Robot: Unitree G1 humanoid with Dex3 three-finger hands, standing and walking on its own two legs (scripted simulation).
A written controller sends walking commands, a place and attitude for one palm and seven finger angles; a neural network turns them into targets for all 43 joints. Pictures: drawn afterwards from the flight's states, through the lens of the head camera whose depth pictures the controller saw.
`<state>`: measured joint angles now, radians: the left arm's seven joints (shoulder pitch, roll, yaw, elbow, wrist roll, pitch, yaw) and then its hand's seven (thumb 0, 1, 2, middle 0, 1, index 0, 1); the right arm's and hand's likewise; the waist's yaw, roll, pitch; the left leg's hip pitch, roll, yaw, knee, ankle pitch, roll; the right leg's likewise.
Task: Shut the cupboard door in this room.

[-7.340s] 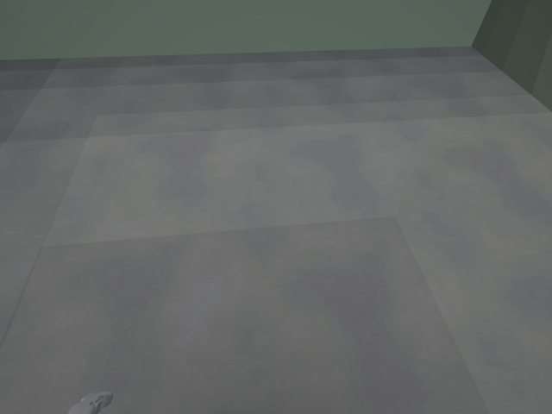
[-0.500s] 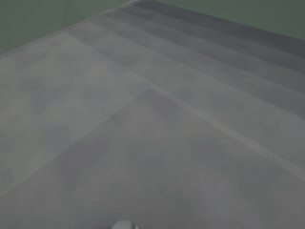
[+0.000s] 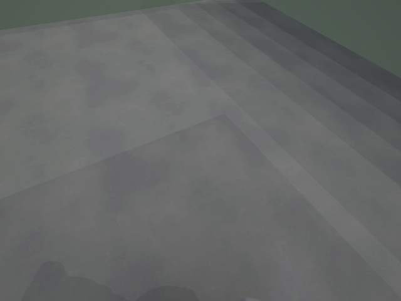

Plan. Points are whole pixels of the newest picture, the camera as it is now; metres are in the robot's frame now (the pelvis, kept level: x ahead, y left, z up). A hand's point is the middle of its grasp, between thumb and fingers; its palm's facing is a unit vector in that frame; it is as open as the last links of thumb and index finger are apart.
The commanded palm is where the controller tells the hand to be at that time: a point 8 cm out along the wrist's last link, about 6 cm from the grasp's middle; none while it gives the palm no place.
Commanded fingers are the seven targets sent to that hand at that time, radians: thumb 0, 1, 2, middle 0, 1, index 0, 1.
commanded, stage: turn or walk to find it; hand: left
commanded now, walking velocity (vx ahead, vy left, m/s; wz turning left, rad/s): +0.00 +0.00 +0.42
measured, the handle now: out of the picture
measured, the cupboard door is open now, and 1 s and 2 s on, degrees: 81 81 81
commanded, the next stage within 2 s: none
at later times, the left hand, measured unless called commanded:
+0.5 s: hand out of the picture +0.02 +0.14 -0.15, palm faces +0.20 -0.94 -0.28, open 7.4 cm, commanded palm none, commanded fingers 0.00 0.90 0.90 -0.20 -0.30 -0.20 -0.30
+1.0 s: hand out of the picture -0.13 +0.20 -0.18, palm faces +0.45 -0.86 -0.25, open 7.4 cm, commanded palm none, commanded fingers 0.00 0.90 0.90 -0.20 -0.30 -0.20 -0.30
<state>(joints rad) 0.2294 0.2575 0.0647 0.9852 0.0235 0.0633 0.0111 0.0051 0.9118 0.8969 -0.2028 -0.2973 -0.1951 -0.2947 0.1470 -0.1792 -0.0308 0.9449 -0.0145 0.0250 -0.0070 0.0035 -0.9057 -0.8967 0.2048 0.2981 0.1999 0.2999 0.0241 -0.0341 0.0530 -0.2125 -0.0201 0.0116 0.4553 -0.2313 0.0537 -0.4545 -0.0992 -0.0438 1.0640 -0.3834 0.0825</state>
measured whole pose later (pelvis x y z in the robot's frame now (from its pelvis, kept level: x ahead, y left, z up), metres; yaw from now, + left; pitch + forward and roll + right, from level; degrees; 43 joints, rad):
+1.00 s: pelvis -0.08 -0.02 +0.00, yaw +24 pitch -1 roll -1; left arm 0.22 0.27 0.07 0.98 0.02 0.07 0.01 0.01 0.91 0.90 -0.20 -0.30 -0.19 -0.29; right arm 0.15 -0.19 -0.03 0.94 -0.02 0.02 -0.01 0.00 -0.91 -0.90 0.20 0.30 0.20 0.30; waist 0.02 -0.03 0.06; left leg -0.23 -0.01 0.01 0.46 -0.22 0.04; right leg -0.45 -0.10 -0.04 1.08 -0.39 0.08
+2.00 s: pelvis -0.14 -0.08 +0.00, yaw +50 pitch -1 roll -1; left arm 0.23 0.26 0.06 1.00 0.02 0.07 0.01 0.01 0.91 0.90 -0.20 -0.30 -0.20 -0.29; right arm 0.15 -0.18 -0.03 0.95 -0.02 0.03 -0.01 0.00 -0.91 -0.90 0.20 0.30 0.20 0.30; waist 0.03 -0.04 0.06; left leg -0.21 0.00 0.02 0.48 -0.25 0.03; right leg -0.45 -0.10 -0.07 1.06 -0.40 0.07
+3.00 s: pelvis -0.19 -0.14 +0.00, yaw +74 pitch -1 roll -2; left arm 0.22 0.26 0.06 1.00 0.02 0.06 0.01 0.01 0.91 0.90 -0.20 -0.30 -0.19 -0.29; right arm 0.14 -0.18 -0.03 0.96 -0.01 0.02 -0.01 0.00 -0.91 -0.90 0.20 0.30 0.20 0.30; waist 0.03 -0.04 0.06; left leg -0.20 -0.01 0.03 0.46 -0.24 0.06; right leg -0.46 -0.10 -0.05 1.09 -0.38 0.08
